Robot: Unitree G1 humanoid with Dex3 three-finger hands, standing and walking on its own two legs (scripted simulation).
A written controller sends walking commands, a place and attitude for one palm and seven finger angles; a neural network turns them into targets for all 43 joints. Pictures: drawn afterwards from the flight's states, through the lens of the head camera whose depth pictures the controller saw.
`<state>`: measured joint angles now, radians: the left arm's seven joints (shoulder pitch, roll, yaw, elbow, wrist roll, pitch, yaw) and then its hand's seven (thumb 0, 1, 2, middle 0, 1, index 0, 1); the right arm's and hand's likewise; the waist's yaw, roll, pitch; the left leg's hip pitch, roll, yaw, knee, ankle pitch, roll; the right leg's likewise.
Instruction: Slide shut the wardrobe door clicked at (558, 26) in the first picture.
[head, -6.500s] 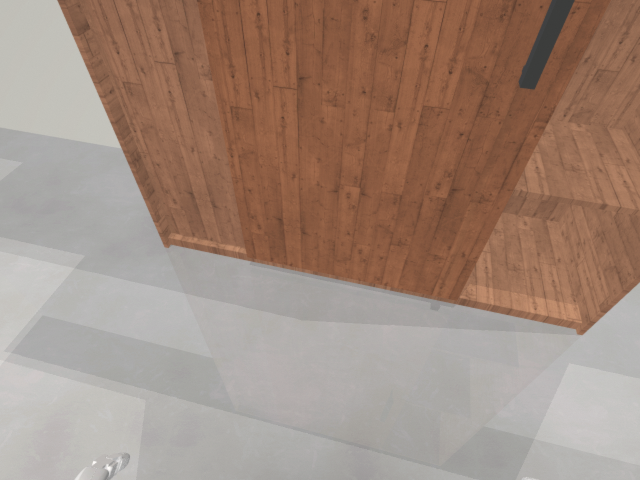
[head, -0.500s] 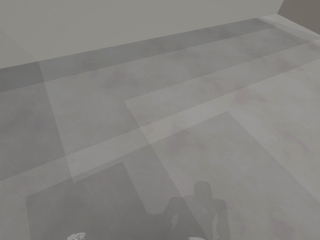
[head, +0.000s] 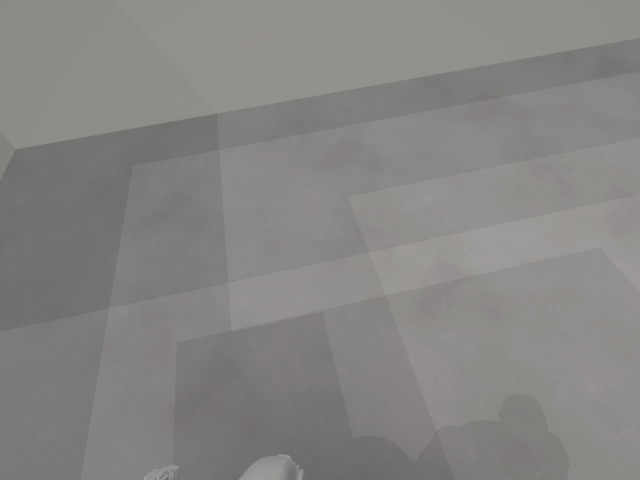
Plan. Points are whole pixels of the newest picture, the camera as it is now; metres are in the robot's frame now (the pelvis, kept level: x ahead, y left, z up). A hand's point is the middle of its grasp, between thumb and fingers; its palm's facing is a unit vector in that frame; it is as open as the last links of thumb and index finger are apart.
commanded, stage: turn to face it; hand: left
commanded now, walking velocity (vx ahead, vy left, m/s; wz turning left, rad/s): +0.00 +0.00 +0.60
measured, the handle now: out of the picture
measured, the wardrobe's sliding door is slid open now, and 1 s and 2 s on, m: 0.43 0.43 0.43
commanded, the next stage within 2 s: none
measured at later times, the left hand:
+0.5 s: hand out of the picture -0.06 +0.26 -0.19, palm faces +0.40 -0.88 -0.25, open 7.4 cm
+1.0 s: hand out of the picture +0.03 +0.24 -0.13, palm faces +0.55 -0.78 -0.29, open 7.4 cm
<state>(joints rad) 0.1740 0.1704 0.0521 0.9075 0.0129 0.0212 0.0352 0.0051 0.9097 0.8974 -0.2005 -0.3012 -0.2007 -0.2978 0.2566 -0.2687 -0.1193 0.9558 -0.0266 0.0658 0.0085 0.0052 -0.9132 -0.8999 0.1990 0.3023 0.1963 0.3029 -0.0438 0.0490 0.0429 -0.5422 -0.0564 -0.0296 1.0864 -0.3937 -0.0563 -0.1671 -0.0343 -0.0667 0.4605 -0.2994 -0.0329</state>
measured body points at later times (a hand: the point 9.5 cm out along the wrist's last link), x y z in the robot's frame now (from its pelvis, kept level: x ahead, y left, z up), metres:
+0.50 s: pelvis +0.00 +0.05 -0.01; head +0.03 +0.10 +0.43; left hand -0.08 +0.31 -0.17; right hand +0.23 -0.13 -0.12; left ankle -0.02 +0.14 -0.74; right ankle +0.00 -0.11 -0.66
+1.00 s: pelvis +0.02 +0.01 -0.01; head +0.06 -0.01 +0.44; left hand +0.00 +0.28 -0.11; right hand +0.18 -0.21 -0.17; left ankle -0.06 +0.12 -0.68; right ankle +0.07 -0.09 -0.74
